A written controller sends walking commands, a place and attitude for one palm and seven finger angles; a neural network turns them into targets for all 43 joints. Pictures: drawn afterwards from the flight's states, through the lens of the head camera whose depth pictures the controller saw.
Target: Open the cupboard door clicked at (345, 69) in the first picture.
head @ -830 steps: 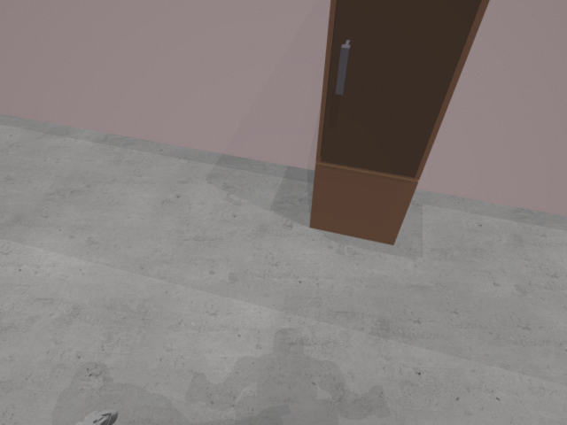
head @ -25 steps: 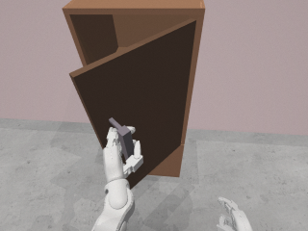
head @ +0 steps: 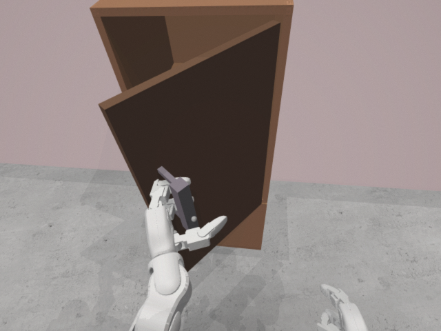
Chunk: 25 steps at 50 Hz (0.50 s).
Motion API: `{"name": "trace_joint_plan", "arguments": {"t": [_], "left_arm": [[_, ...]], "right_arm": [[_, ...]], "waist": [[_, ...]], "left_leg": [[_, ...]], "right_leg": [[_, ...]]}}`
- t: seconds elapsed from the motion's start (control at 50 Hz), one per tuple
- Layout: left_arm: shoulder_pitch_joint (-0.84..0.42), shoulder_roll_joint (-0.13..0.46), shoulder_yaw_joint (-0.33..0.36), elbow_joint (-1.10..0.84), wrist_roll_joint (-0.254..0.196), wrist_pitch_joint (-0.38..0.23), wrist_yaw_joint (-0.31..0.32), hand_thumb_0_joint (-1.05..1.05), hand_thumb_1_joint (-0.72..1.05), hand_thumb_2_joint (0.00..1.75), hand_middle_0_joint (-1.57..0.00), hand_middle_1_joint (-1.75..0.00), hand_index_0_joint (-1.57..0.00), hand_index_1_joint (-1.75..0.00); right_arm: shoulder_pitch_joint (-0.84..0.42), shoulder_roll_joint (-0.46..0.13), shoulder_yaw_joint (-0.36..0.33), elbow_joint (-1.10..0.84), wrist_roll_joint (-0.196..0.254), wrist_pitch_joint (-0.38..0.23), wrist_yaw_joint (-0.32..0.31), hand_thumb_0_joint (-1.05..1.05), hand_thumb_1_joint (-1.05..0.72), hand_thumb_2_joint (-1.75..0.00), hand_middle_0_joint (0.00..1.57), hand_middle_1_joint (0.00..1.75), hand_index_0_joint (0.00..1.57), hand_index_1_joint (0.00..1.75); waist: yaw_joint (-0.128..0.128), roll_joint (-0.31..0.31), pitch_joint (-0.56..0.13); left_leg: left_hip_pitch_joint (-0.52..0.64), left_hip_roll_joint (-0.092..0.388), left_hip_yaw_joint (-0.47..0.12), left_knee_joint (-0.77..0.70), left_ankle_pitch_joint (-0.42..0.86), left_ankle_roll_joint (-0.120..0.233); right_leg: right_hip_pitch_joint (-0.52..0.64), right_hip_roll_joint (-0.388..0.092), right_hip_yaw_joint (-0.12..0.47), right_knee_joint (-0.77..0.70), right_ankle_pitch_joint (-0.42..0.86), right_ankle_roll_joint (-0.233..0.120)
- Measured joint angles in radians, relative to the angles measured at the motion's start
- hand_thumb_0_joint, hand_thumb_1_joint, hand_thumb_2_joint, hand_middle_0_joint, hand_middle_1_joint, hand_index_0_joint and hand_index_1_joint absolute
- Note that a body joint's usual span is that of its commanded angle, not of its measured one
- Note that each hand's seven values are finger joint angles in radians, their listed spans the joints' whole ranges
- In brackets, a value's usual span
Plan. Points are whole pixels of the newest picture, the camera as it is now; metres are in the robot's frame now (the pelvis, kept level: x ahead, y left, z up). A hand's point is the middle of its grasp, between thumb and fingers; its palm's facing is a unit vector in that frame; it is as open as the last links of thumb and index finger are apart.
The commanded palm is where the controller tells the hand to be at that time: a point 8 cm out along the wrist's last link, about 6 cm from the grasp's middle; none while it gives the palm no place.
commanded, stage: open thumb and fingers to let go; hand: left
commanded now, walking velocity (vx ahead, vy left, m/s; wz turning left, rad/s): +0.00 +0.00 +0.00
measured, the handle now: (177, 200) +0.34 +0.10 +0.07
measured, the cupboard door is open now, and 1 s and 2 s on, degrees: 51 52 52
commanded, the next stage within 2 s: slide the hand sideways off the handle in 0.40 s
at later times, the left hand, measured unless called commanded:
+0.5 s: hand (194, 220) +0.30 +0.06 +0.07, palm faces +0.20 -0.98 -0.03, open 15.6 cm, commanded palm +0.25 +0.11 +0.07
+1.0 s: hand (179, 253) +0.24 +0.08 +0.07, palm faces -0.17 -0.99 -0.02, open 16.3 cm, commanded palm +0.22 +0.14 +0.07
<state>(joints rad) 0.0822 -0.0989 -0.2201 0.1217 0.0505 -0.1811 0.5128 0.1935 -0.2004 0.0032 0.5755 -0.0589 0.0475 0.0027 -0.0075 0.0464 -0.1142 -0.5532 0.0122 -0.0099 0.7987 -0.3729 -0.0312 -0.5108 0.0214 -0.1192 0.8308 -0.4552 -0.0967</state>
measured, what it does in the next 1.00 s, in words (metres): shifts its weight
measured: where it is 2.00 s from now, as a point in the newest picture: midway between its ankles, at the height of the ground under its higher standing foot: outside the picture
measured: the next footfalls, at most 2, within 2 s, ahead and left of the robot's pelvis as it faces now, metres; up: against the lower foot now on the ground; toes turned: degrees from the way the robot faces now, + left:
none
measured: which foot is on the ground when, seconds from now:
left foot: down 0.00-1.00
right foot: down 0.00-1.00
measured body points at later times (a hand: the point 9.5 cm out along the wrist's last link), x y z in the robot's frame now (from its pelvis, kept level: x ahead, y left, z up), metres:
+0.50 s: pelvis -0.01 +0.03 +0.00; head +0.00 +0.01 +0.44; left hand +0.28 +0.11 +0.07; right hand +0.16 -0.18 -0.10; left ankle +0.02 +0.15 -0.70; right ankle -0.02 -0.05 -0.70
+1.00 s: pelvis -0.02 +0.05 -0.01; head +0.00 +0.04 +0.44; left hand +0.24 +0.13 +0.07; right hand +0.15 -0.18 -0.09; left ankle +0.02 +0.15 -0.70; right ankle -0.02 -0.05 -0.70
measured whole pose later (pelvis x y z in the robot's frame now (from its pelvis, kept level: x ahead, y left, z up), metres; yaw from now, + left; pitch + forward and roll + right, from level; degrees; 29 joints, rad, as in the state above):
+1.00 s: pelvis -0.02 +0.05 -0.01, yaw -2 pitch +6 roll +0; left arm 0.18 0.04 -0.29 0.01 0.01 -0.25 0.12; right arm 0.25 -0.21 0.03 0.47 -0.01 -0.01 0.03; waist -0.01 0.04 -0.09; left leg -0.59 0.00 0.04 0.88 -0.39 0.03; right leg -0.54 0.00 -0.07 0.88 -0.44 -0.04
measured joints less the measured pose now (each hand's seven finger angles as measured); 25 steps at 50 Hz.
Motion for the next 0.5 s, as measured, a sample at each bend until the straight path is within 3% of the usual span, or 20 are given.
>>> {"name": "trace_joint_plan", "arguments": {"t": [0.1, 0.2, 0.5], "left_arm": [[-0.018, 0.001, -0.014, 0.015, 0.008, -0.005, 0.013, 0.00, -0.27, 0.40, -0.32, -1.21, -0.33, -1.21], [-0.040, 0.001, -0.027, 0.032, 0.013, 0.001, 0.028, -0.01, -0.41, 0.34, -0.30, -1.09, -0.30, -1.09], [-0.090, 0.004, -0.081, 0.065, 0.015, 0.035, 0.054, -0.02, -0.50, 0.30, -0.26, -0.51, -0.24, -0.52]], "right_arm": [[0.000, 0.002, -0.001, 0.000, 0.001, -0.002, 0.000, 0.02, -0.90, -0.90, 0.20, 0.30, 0.20, 0.30], [0.001, 0.007, 0.003, 0.000, 0.002, -0.004, 0.001, 0.02, -0.90, -0.90, 0.20, 0.30, 0.20, 0.30], [-0.009, 0.023, 0.014, -0.008, 0.001, -0.006, 0.017, 0.02, -0.90, -0.90, 0.20, 0.30, 0.20, 0.30]], "waist": [[-0.001, 0.000, 0.001], [-0.004, -0.002, 0.001], [-0.008, 0.001, 0.000]], "left_leg": [[-0.012, -0.003, 0.004, 0.013, -0.003, 0.003], [-0.019, -0.005, 0.009, 0.025, -0.006, 0.012], [-0.033, -0.003, 0.028, 0.064, -0.021, 0.037]], "right_leg": [[-0.011, -0.004, 0.004, 0.009, 0.001, 0.007], [-0.016, -0.006, 0.009, 0.013, 0.005, 0.016], [-0.025, -0.007, 0.027, 0.030, 0.010, 0.037]]}}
